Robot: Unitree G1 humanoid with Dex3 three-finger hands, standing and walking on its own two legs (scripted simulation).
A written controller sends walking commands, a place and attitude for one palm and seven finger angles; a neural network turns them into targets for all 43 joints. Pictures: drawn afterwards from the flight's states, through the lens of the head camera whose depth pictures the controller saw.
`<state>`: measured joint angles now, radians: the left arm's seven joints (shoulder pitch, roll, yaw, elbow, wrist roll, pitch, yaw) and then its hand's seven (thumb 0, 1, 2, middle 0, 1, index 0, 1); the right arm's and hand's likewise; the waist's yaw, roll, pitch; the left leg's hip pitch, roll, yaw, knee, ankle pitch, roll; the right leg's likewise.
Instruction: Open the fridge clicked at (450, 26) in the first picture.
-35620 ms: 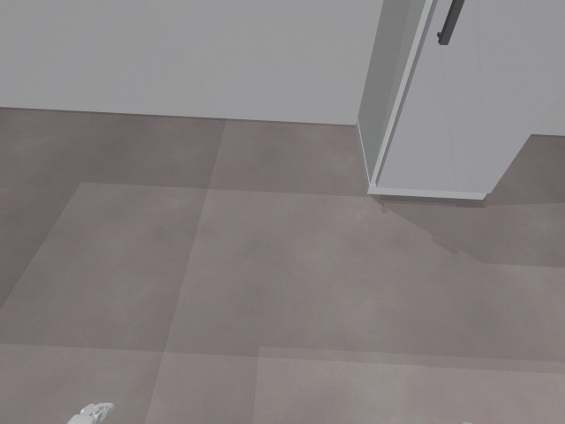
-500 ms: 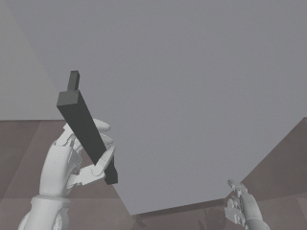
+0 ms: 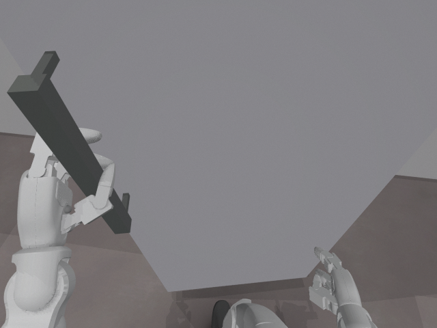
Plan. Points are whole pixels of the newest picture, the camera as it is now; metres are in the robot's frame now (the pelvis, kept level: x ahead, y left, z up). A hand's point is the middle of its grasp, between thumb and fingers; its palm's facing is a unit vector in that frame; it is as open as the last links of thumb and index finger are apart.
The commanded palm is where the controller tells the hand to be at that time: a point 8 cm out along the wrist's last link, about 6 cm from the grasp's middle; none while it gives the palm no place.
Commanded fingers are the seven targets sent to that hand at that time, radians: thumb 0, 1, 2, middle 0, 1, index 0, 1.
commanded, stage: walk backward, drawing the door open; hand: left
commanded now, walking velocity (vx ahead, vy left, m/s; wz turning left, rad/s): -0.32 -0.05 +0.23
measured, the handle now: (94, 163) +0.30 +0.18 +0.19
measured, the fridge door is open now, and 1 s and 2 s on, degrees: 14 56 79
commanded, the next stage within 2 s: stop walking and hold the door back in 1.46 s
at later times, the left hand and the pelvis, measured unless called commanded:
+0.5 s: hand out of the picture +0.09 +0.08 +0.19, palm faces +0.43 -0.89 -0.19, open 7.2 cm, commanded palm +0.04 +0.12 +0.20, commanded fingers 0.00 0.90 0.90 -0.45 -1.40 -0.45 -1.40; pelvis -0.12 -0.15 +0.01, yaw +16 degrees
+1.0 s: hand out of the picture -0.05 -0.06 +0.20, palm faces +0.70 -0.68 -0.22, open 7.2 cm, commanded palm -0.11 -0.04 +0.19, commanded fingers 0.00 0.90 0.90 -0.45 -1.40 -0.45 -1.40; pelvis -0.17 -0.35 +0.02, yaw +36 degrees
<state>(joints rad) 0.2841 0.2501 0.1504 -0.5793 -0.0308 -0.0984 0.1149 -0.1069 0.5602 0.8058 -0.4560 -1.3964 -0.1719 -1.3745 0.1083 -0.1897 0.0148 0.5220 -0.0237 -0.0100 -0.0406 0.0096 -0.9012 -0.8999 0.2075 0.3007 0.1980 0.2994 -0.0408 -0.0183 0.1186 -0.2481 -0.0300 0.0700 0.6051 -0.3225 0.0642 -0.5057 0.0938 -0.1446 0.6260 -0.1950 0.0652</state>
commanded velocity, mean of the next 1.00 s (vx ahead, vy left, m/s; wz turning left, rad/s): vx -0.19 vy -0.26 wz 0.74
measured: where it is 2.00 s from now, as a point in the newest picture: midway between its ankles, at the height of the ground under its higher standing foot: outside the picture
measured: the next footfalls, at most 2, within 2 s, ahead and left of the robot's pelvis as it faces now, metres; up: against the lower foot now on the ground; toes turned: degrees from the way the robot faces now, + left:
right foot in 0.22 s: -0.01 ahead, -0.24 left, +0.00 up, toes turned +6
left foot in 0.44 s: -0.09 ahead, -0.04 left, +0.00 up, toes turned +18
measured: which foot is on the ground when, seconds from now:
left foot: down 0.00-0.22, up 0.24-0.42, down 0.44-0.82, up 0.84-1.00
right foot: up 0.00-0.20, down 0.22-0.44, up 0.46-0.80, down 0.82-1.00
